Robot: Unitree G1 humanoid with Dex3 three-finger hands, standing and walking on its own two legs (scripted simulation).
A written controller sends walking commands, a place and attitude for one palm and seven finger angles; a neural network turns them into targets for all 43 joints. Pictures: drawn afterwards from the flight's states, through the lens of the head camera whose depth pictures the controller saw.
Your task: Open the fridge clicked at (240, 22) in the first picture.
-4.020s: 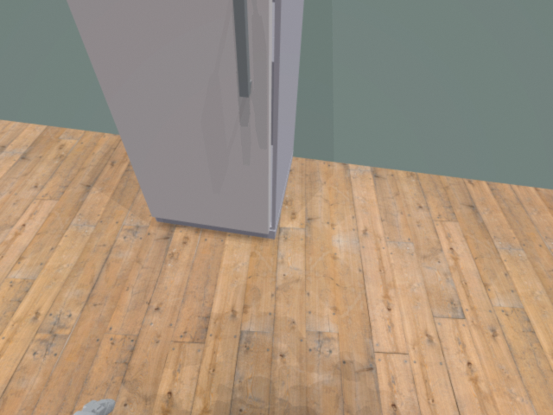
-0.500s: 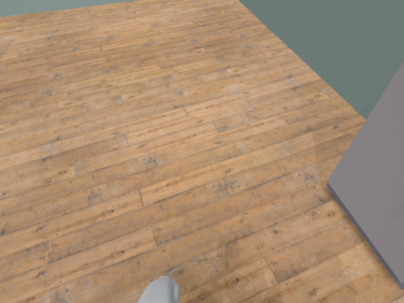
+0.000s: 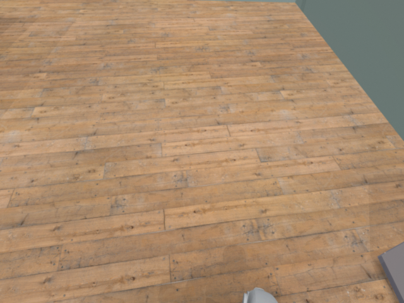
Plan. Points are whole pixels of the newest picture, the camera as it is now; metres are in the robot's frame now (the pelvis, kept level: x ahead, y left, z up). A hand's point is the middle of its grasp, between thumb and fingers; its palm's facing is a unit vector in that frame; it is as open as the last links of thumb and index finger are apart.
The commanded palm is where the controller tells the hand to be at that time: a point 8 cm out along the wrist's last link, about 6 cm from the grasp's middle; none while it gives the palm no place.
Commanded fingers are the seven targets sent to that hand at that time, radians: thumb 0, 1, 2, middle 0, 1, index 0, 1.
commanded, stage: turn to face it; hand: right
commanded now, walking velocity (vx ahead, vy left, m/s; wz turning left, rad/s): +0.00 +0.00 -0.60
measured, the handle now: out of the picture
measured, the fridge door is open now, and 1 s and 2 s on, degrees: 0 0 0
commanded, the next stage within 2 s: none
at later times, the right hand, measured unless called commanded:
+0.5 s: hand out of the picture +0.12 -0.27 -0.18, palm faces +0.25 +0.96 -0.16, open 7.4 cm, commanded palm none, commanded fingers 0.00 -0.90 -0.90 0.20 0.30 0.20 0.30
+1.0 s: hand out of the picture +0.09 -0.25 -0.15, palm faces +0.47 +0.83 -0.31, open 7.4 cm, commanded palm none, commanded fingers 0.00 -0.90 -0.90 0.20 0.30 0.20 0.30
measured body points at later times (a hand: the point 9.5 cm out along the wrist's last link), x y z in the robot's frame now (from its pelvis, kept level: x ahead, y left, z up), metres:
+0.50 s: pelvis +0.10 -0.08 +0.00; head +0.12 -0.12 +0.45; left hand +0.19 +0.16 -0.13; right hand +0.11 -0.32 -0.17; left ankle +0.13 +0.12 -0.65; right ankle +0.16 -0.12 -0.74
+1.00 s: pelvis +0.10 -0.01 +0.00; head +0.13 -0.01 +0.45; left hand +0.26 +0.21 -0.15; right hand +0.07 -0.29 -0.13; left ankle +0.13 +0.10 -0.74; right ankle +0.13 -0.12 -0.70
